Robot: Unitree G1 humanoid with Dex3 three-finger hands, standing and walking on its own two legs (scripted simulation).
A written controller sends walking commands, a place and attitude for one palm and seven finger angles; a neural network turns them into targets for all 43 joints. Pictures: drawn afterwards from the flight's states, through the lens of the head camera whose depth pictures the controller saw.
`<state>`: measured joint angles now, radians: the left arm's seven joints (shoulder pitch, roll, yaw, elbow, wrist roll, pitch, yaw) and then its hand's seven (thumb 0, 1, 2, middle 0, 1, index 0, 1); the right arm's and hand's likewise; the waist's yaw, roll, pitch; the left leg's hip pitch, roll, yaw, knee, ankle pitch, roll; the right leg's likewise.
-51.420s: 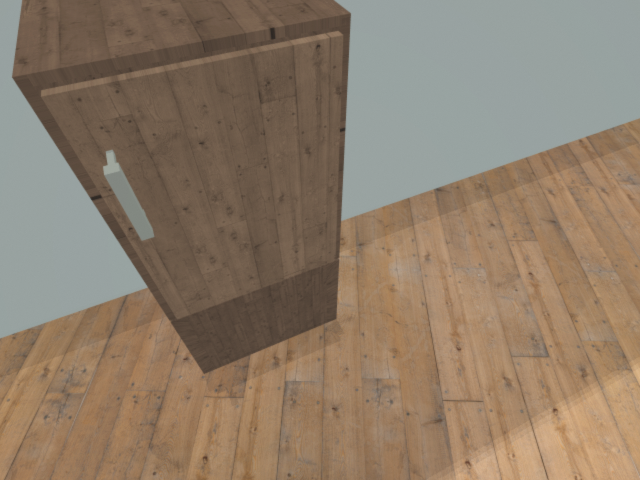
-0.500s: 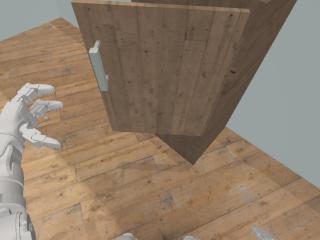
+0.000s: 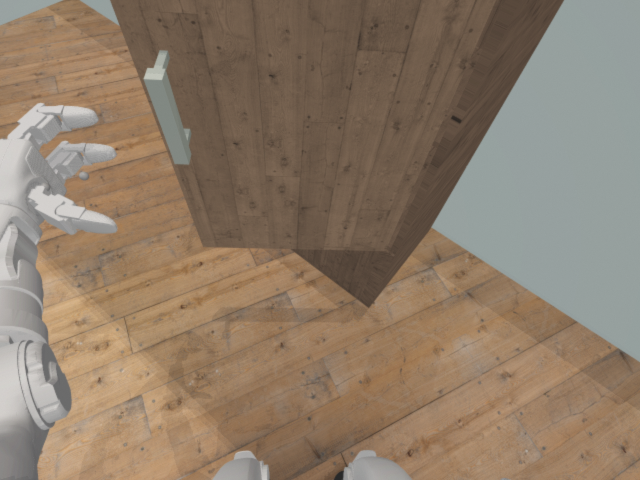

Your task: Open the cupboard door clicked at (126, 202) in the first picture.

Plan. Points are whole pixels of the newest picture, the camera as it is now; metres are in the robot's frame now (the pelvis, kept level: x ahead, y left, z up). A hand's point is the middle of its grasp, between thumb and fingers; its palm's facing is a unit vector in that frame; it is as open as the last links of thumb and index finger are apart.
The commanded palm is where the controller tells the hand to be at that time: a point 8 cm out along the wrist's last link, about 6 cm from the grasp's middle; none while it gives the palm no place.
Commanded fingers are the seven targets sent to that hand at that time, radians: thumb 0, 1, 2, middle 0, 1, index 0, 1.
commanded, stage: move the hooked fingers beside the handle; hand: left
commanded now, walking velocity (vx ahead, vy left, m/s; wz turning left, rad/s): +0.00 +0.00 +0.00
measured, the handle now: (173, 111) +0.58 +0.19 +0.08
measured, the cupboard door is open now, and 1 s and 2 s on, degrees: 39 39 39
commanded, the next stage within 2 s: slide the fingers in behind the handle in 1.44 s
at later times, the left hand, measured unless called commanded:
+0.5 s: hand (101, 127) +0.52 +0.26 +0.10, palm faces -0.02 -1.00 +0.01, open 13.9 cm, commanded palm +0.51 +0.30 +0.09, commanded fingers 0.00 -0.50 0.30 -0.30 -1.20 -0.30 -1.20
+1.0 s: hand (110, 127) +0.53 +0.25 +0.10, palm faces +0.00 -1.00 +0.00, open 13.9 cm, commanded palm +0.50 +0.29 +0.09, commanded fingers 0.00 -0.50 0.30 -0.30 -1.20 -0.30 -1.20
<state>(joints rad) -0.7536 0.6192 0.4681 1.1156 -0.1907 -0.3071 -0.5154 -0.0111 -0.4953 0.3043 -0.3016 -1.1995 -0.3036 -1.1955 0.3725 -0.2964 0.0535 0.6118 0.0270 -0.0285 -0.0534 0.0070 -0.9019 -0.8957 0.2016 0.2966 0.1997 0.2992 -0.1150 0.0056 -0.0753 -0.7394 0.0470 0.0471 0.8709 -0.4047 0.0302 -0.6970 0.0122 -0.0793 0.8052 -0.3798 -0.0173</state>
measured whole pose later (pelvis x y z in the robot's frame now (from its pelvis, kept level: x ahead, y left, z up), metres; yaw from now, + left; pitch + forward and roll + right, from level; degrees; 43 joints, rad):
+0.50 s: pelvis +0.00 +0.01 -0.01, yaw -1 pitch +21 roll -4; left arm -1.01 0.77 0.50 1.30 -0.09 -0.29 -0.47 -0.01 -0.50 0.30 -0.30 -1.20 -0.30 -1.20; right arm 0.44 -0.30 0.07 0.62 0.00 0.05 -0.04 0.00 -0.90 -0.90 0.20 0.30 0.20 0.30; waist -0.21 0.01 -0.07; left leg -0.88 0.06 0.04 0.94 -0.43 0.04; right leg -0.82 0.03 -0.08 0.84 -0.38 -0.01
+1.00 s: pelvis +0.02 +0.01 -0.01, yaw -2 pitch +21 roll -4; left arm -0.91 0.70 0.51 1.19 -0.10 -0.30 -0.42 -0.01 -0.49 0.30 -0.30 -1.20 -0.30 -1.20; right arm 0.44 -0.28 0.06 0.59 0.00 0.10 -0.02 0.00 -0.90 -0.90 0.20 0.30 0.20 0.30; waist -0.19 0.02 -0.09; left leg -0.84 0.07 0.05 0.92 -0.44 0.04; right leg -0.78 0.04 -0.07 0.81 -0.39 -0.01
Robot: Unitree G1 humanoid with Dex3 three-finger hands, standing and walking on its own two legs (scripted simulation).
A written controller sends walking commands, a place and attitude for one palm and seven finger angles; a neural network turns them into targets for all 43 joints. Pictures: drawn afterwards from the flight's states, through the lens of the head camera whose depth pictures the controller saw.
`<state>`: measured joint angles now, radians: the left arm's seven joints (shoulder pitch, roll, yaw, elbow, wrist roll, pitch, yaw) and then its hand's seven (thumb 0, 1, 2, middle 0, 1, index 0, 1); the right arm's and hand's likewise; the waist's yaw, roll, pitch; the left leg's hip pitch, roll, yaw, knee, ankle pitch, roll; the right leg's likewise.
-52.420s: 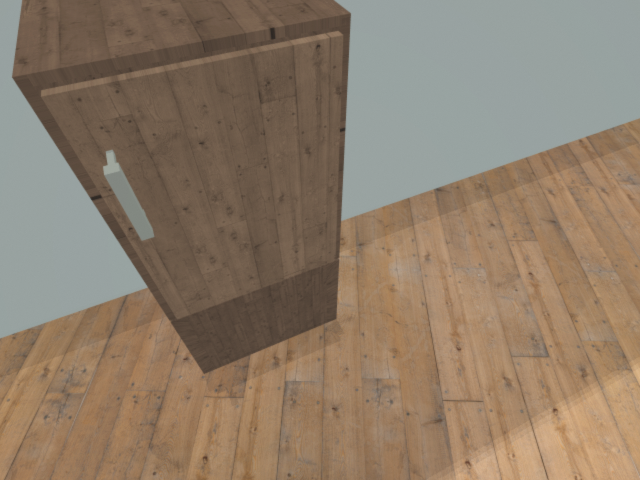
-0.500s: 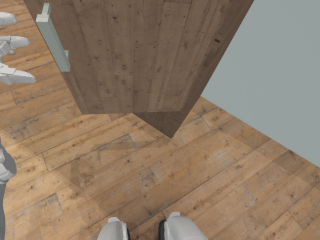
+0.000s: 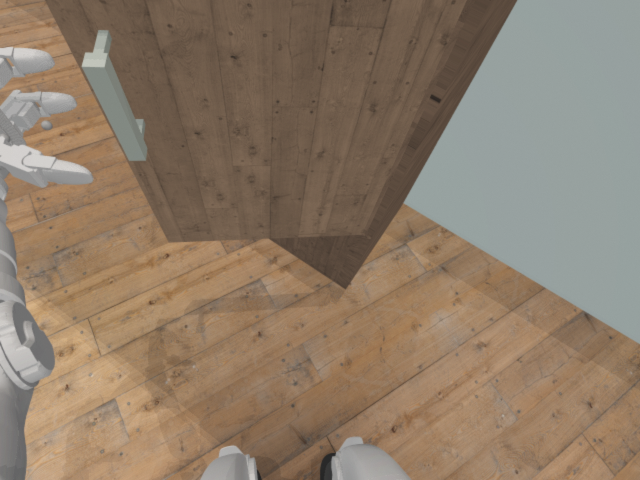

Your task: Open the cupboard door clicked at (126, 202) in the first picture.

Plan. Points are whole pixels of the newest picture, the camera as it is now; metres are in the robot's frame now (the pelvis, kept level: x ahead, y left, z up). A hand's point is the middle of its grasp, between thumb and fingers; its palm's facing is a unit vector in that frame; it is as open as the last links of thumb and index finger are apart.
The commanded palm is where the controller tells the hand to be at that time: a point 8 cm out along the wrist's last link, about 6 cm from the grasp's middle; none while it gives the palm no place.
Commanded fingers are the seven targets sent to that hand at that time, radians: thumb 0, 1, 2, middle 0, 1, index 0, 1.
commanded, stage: move the hooked fingers beside the handle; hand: left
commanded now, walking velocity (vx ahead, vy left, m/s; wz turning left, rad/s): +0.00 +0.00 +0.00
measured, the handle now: (121, 101) +0.56 +0.20 +0.09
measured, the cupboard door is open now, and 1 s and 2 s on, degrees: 39 39 39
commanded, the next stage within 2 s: slide the fingers in behind the handle in 0.44 s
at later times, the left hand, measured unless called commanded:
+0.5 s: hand (46, 130) +0.50 +0.26 +0.10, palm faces +0.02 -1.00 +0.00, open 13.9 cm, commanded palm +0.48 +0.30 +0.09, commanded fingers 0.00 -0.50 0.30 -0.30 -1.20 -0.30 -1.20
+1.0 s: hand (80, 126) +0.51 +0.23 +0.10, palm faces +0.01 -1.00 +0.01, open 13.9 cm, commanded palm +0.49 +0.27 +0.09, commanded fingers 0.00 -0.50 0.30 -0.30 -1.20 -0.30 -1.20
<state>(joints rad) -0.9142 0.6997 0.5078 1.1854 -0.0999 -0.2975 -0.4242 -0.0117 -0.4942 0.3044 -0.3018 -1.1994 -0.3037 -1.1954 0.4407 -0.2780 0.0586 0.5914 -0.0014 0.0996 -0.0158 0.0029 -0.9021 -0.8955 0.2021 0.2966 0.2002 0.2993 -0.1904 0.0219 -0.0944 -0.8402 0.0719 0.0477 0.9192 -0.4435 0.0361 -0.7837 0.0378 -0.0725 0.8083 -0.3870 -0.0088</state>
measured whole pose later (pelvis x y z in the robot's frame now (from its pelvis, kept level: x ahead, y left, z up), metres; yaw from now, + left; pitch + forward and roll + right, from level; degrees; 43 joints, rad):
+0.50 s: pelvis -0.02 -0.01 -0.01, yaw +1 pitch +21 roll -4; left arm -1.02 0.76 0.48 1.29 -0.10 -0.30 -0.45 -0.01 -0.50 0.30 -0.30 -1.20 -0.30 -1.20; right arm 0.41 -0.30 0.07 0.60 0.01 0.07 -0.04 0.00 -0.90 -0.90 0.20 0.30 0.20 0.30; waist -0.20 0.02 -0.07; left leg -0.90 0.07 0.02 0.96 -0.43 0.03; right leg -0.84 0.04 -0.10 0.86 -0.39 -0.02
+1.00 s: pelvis -0.01 +0.00 +0.00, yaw +0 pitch +21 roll -4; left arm -0.97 0.64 0.45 1.21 -0.10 -0.31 -0.36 -0.01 -0.50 0.30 -0.30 -1.20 -0.30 -1.20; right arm 0.44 -0.28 0.06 0.61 -0.01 0.08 -0.01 0.00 -0.90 -0.90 0.20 0.30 0.20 0.30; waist -0.20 0.03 -0.09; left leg -0.87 0.07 0.04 0.95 -0.44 0.04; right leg -0.82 0.03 -0.08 0.84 -0.39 -0.01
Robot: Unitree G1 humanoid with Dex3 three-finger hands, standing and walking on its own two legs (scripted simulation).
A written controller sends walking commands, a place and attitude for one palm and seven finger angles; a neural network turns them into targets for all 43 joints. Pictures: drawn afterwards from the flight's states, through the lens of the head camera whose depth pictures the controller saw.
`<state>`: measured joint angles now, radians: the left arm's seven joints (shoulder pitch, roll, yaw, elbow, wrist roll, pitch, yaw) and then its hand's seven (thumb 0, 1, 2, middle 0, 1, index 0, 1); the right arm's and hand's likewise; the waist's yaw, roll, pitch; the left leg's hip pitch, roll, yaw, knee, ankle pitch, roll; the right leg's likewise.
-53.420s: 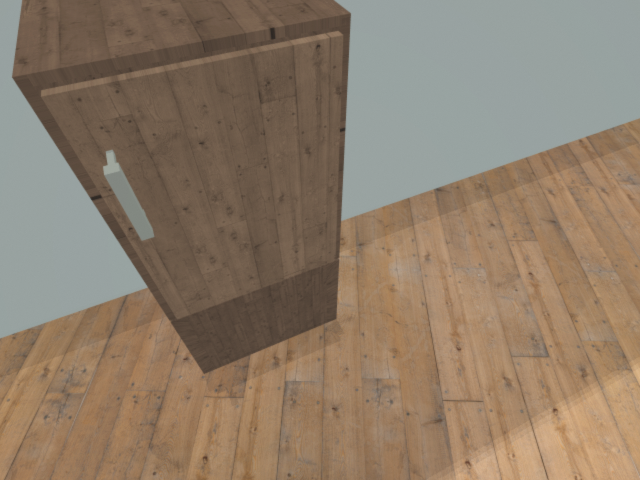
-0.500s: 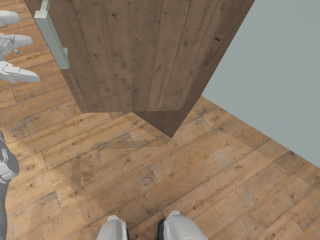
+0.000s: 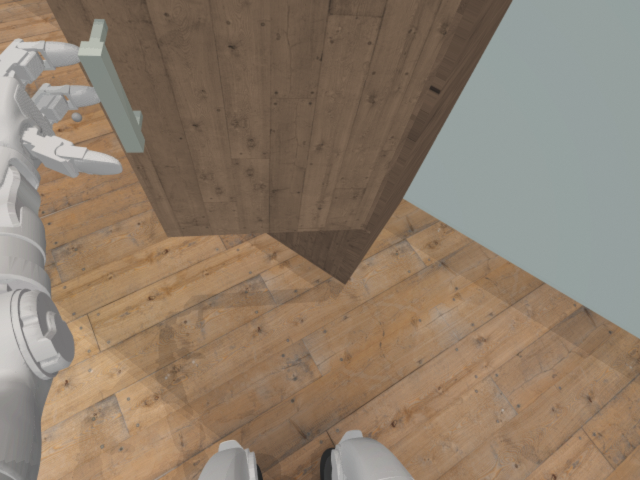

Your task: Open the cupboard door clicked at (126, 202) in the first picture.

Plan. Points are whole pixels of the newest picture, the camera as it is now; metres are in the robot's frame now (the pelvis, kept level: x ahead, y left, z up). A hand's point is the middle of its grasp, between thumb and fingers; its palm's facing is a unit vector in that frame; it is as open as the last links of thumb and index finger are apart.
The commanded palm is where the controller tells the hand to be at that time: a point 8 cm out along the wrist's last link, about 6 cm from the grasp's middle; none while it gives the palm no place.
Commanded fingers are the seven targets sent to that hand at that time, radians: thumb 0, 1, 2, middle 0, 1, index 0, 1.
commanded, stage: slide the fingers in behind the handle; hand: left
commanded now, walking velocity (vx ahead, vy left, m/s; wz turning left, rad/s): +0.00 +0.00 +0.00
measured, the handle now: (118, 91) +0.57 +0.19 +0.09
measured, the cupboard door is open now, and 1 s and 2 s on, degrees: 39 39 38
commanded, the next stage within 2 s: close the thumb around the handle in 1.14 s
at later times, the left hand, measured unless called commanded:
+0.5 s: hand (106, 118) +0.52 +0.20 +0.10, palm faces +0.01 -1.00 +0.01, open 13.9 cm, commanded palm +0.50 +0.24 +0.09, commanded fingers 0.00 -0.50 0.30 -0.30 -1.20 -0.30 -1.20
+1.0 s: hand (126, 117) +0.52 +0.18 +0.09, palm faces +0.02 -1.00 -0.01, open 13.9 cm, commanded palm +0.50 +0.23 +0.09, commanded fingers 0.00 -0.50 0.30 -0.30 -1.20 -0.30 -1.20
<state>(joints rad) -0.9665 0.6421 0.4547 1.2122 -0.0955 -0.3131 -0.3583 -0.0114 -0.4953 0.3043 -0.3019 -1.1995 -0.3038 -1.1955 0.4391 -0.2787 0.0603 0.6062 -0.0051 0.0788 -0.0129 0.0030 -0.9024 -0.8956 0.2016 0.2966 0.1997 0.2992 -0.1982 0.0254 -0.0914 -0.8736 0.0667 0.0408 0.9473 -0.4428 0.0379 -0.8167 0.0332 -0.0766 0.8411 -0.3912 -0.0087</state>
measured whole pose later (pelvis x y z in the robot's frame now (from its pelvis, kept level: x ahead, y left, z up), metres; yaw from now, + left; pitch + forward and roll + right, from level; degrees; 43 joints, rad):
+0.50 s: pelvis +0.00 -0.01 +0.00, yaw +1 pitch +21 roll -4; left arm -0.98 0.56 0.40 1.20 -0.10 -0.32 -0.29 -0.01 -0.50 0.30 -0.30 -1.20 -0.30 -1.20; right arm 0.43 -0.28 0.05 0.63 -0.01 0.07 0.00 0.00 -0.90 -0.90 0.20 0.30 0.20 0.30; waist -0.18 0.03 -0.09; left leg -0.88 0.06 0.03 0.95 -0.44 0.03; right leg -0.82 0.03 -0.09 0.86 -0.40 -0.02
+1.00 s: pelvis +0.00 -0.02 +0.00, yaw +1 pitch +21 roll -3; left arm -0.99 0.56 0.41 1.23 -0.08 -0.34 -0.25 -0.01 -0.49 0.30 -0.30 -1.20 -0.31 -1.20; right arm 0.43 -0.28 0.05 0.62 -0.01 0.05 0.00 0.00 -0.90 -0.90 0.20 0.30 0.20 0.30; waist -0.20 0.03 -0.08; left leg -0.87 0.07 0.03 0.94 -0.43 0.02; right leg -0.83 0.03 -0.08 0.86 -0.40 -0.03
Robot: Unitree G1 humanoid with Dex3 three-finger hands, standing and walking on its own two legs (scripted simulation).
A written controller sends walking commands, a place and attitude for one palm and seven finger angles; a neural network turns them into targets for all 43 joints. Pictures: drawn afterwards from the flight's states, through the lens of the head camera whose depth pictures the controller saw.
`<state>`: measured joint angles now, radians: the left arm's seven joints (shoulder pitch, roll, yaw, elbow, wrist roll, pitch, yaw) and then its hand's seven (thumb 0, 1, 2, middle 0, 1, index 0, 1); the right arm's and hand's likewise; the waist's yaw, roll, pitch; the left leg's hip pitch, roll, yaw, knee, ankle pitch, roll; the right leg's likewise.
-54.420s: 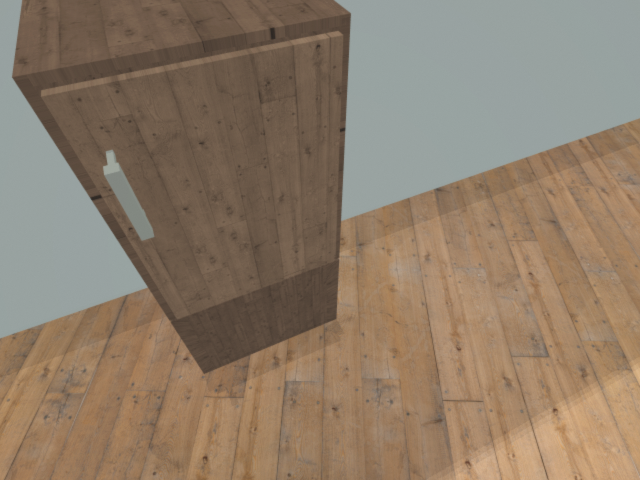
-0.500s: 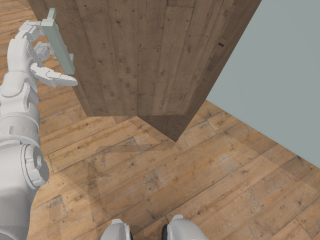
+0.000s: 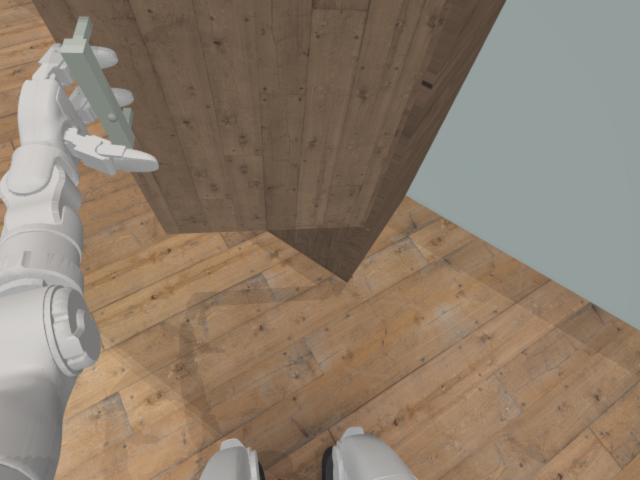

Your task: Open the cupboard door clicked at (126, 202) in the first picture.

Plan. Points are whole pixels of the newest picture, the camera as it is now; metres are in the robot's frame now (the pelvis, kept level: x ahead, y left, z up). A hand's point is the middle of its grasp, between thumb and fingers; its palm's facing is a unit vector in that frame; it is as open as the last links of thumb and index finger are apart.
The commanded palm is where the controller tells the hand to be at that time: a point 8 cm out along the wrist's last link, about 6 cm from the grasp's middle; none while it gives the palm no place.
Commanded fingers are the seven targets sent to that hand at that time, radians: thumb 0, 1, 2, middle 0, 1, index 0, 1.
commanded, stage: slide the fingers in behind the handle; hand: left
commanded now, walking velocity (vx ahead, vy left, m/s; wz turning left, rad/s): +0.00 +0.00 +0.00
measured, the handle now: (106, 88) +0.58 +0.20 +0.09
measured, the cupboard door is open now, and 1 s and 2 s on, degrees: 39 38 72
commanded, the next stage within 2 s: close the thumb around the handle in 0.14 s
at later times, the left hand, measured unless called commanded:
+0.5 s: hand (108, 116) +0.53 +0.19 +0.09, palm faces +0.00 -1.00 +0.00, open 11.9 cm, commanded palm +0.50 +0.23 +0.09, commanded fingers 0.00 0.28 0.64 -0.36 -1.28 -0.36 -1.28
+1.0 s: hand (121, 118) +0.53 +0.18 +0.10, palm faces +0.00 -1.00 -0.01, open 5.6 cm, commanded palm +0.50 +0.23 +0.09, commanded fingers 0.00 0.90 0.90 -0.40 -1.35 -0.40 -1.35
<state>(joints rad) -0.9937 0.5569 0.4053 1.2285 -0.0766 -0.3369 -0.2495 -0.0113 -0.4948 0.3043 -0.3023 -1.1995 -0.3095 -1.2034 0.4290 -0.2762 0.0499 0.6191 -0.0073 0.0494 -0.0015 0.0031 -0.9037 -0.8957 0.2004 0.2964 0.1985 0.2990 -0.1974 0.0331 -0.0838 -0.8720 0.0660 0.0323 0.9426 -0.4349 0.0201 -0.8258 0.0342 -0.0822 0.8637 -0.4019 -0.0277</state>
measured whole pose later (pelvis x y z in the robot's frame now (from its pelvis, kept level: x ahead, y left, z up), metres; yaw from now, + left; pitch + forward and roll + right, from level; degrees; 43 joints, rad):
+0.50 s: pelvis +0.00 +0.01 +0.00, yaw +0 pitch +21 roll -3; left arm -0.98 0.54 0.39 1.20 -0.09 -0.33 -0.25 -0.01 -0.20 0.43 -0.33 -1.23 -0.34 -1.24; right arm 0.44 -0.28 0.04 0.63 -0.01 0.05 0.00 0.00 -0.90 -0.90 0.20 0.30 0.20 0.30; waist -0.19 0.03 -0.10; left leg -0.88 0.06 0.03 0.94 -0.44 0.03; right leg -0.83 0.03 -0.08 0.86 -0.40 -0.02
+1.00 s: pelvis +0.00 +0.00 +0.00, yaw +0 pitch +20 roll -3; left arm -0.97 0.52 0.41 1.21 -0.07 -0.35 -0.23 0.01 0.74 0.83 -0.37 -1.34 -0.38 -1.34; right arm 0.42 -0.27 0.05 0.62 -0.01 0.05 0.00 0.00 -0.90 -0.90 0.20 0.30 0.20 0.30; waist -0.19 0.04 -0.09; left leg -0.86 0.06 0.04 0.94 -0.44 0.03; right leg -0.82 0.03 -0.07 0.86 -0.40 -0.02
